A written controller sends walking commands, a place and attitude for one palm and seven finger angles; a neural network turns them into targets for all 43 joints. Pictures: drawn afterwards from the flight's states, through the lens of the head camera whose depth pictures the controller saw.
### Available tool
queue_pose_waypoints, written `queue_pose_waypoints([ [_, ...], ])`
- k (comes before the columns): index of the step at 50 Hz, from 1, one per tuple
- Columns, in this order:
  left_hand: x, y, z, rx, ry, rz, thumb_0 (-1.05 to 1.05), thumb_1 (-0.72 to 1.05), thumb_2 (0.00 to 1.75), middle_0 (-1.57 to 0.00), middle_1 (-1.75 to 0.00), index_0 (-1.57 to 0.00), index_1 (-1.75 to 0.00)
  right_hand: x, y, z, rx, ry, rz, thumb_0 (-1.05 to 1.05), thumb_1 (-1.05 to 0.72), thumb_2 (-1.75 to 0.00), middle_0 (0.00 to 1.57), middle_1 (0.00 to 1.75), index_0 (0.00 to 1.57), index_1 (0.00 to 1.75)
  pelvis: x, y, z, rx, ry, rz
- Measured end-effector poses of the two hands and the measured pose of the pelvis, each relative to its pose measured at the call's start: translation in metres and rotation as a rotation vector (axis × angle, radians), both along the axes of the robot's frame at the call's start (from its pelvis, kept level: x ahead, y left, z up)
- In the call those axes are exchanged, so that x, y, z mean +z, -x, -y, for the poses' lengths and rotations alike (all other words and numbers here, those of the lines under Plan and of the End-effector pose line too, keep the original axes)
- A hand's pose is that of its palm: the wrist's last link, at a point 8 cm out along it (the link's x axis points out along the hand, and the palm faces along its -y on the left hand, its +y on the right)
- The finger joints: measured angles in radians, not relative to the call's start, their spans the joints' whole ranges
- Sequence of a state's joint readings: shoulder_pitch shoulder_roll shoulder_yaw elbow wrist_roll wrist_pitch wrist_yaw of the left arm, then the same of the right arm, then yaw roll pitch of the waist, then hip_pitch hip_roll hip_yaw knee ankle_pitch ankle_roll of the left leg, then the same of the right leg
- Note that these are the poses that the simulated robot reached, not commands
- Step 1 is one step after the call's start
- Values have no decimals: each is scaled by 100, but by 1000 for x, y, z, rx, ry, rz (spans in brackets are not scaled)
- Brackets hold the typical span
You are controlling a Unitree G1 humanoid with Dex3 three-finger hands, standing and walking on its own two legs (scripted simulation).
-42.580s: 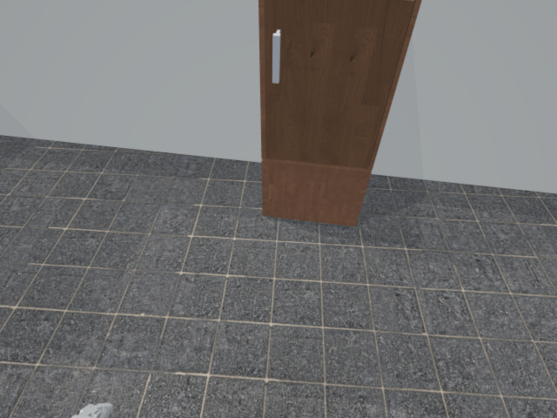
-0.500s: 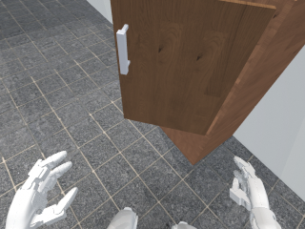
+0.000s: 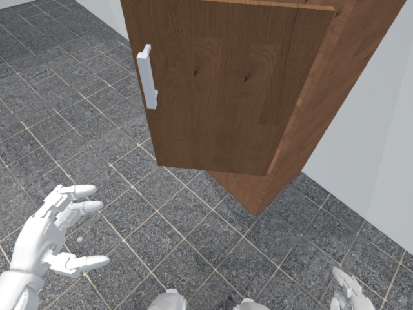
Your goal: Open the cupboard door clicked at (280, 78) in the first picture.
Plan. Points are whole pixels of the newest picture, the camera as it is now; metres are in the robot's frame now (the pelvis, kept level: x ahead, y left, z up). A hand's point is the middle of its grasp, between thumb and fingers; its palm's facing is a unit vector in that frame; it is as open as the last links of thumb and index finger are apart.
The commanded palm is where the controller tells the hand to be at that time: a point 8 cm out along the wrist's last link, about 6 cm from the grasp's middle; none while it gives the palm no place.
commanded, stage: raise the hand with hooked fingers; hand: left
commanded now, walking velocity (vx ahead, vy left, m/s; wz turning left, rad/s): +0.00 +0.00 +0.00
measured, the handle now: (149, 78) +0.60 +0.17 +0.09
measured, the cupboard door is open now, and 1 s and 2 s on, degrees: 42 42 42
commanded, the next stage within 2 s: move the hooked fingers beside the handle in 1.06 s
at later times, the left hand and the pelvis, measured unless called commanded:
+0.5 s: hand (37, 189) +0.28 +0.29 +0.11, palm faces +0.00 -1.00 -0.07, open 13.9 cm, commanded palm +0.26 +0.34 +0.11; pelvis +0.01 +0.02 +0.02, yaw +1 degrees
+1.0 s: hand (50, 181) +0.30 +0.27 +0.11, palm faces -0.02 -1.00 -0.06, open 13.9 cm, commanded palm +0.27 +0.32 +0.11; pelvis +0.02 +0.00 +0.03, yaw +0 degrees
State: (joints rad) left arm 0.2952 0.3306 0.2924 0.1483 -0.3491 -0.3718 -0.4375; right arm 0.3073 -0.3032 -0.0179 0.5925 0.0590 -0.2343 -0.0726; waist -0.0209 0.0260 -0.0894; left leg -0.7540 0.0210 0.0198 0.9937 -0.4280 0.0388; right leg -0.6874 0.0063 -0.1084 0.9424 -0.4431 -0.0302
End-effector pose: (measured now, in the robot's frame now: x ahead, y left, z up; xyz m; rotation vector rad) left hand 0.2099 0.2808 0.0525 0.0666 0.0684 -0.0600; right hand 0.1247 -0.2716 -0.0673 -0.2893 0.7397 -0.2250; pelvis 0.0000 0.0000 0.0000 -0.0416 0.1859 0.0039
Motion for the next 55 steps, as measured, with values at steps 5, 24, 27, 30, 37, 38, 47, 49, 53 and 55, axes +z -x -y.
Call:
queue_pose_waypoints([
  [5,12,-14,-9,-13,9,43,0,-23,42,-28,-103,-29,-103,19,-22,-15,29,3,88,2,-90,-90,20,30,20,30,5,-2,-5,-4,3,23],
  [24,54,-51,-62,53,-1,76,-1,-49,31,-30,-120,-30,-120,29,-49,-64,139,-58,93,1,-90,-90,21,30,21,30,21,-10,-20,11,9,65],
  [27,62,-61,-70,58,-4,88,-1,-49,31,-30,-120,-30,-120,27,-43,-59,124,-49,64,1,-90,-90,21,30,21,30,22,-12,-19,13,8,66],
  [30,65,-70,-74,45,-2,60,-1,-49,31,-30,-120,-30,-120,27,-36,-51,102,-42,44,2,-90,-90,21,30,21,30,25,-13,-18,13,8,66],
  [37,61,-77,-64,5,20,17,-1,-49,31,-30,-120,-30,-120,28,-25,-35,63,-33,27,2,-90,-90,21,30,21,30,27,-16,-16,-2,0,57],
  [38,59,-77,-62,7,24,18,-1,-50,31,-30,-120,-30,-120,28,-24,-33,62,-31,24,2,-90,-90,21,30,21,30,27,-16,-15,-3,-2,57],
  [47,59,-71,-50,38,6,58,-2,-49,30,-30,-120,-30,-120,27,-23,-24,63,-34,15,2,-90,-90,20,30,21,30,27,-15,-5,-1,-7,60],
  [49,62,-69,-48,37,4,63,-2,-49,30,-30,-120,-30,-120,26,-25,-24,63,-40,21,2,-90,-90,20,30,21,30,27,-15,-2,0,-8,63],
  [53,63,-68,-46,37,14,51,-2,-50,30,-30,-120,-30,-120,25,-29,-22,63,-52,35,2,-90,-90,21,30,21,30,27,-14,2,3,-10,66],
  [55,63,-68,-44,38,18,42,-2,-50,30,-30,-120,-30,-120,24,-31,-21,64,-57,41,2,-90,-90,21,30,21,30,27,-13,4,3,-12,66],
])
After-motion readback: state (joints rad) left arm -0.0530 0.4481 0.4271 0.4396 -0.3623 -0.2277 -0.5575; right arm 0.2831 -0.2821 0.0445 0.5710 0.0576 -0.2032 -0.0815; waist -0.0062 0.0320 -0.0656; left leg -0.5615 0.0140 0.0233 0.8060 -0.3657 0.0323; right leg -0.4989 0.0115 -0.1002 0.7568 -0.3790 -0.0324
